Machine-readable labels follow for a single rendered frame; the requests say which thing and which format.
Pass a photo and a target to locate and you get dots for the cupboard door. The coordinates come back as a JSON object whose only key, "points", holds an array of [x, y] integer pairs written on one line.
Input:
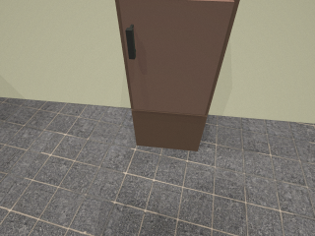
{"points": [[178, 48]]}

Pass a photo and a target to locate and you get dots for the handle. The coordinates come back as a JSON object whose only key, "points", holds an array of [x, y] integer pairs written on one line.
{"points": [[131, 42]]}

